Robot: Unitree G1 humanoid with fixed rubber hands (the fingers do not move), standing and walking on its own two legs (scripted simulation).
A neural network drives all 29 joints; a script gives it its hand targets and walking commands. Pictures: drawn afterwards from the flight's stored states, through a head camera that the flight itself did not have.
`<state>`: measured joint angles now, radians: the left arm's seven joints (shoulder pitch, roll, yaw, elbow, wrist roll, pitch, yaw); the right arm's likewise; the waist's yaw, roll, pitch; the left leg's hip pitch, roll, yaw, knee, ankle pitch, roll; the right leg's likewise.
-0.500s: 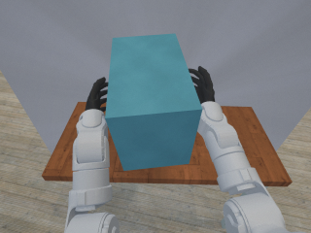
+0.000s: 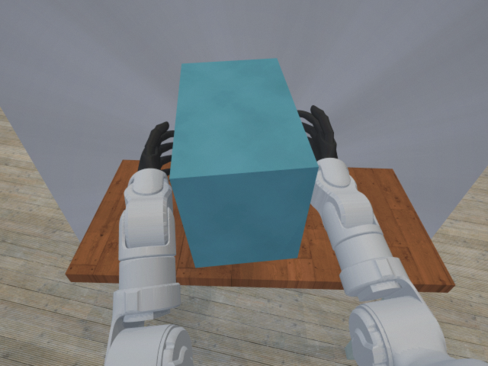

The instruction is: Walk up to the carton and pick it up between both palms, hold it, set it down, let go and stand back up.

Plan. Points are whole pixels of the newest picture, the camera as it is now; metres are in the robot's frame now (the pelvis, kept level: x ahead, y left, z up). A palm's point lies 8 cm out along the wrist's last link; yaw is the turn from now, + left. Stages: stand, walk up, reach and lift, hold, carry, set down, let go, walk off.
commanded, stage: hold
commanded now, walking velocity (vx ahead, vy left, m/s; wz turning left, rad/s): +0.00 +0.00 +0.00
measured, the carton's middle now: (238, 158) +0.41 +0.00 +0.15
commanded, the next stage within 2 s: none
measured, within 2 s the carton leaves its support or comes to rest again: neither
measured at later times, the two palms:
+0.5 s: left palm (152, 172) +0.36 +0.13 +0.18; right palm (320, 155) +0.37 -0.13 +0.19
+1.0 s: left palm (153, 176) +0.36 +0.13 +0.17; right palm (320, 160) +0.37 -0.13 +0.18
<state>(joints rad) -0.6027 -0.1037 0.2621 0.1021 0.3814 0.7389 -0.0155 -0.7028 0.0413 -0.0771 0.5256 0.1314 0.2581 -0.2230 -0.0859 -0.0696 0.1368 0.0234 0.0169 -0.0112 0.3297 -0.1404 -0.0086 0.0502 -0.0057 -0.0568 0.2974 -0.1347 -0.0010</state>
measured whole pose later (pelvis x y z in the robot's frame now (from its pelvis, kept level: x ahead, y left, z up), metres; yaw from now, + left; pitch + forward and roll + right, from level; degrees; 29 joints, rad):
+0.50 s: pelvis +0.01 +0.00 +0.00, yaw +0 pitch -12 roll -1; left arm -0.57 -0.09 0.24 0.08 0.36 0.73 -0.01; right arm -0.69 0.04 -0.06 0.51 0.15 0.25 -0.24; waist -0.10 -0.06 0.12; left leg 0.02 0.02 -0.02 0.34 -0.16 -0.01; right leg 0.06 0.00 -0.06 0.29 -0.14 0.00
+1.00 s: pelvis +0.00 +0.00 +0.00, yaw +0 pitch -12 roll -1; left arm -0.57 -0.10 0.24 0.08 0.37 0.74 -0.01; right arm -0.68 0.04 -0.06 0.51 0.15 0.25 -0.23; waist -0.09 -0.06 0.14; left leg 0.01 0.02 -0.01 0.34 -0.14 -0.01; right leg 0.04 0.00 -0.06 0.30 -0.13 0.00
